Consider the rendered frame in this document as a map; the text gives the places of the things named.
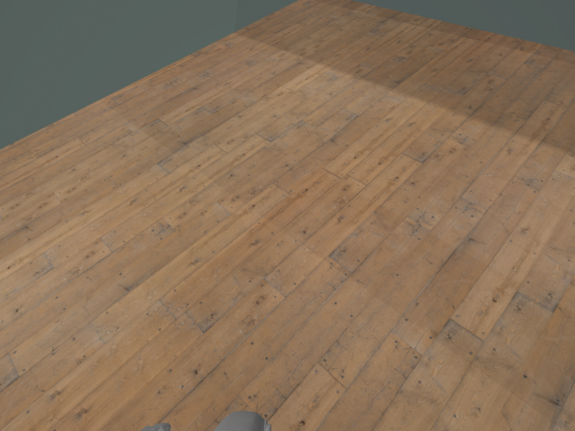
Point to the left robot thigh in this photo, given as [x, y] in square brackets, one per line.
[243, 421]

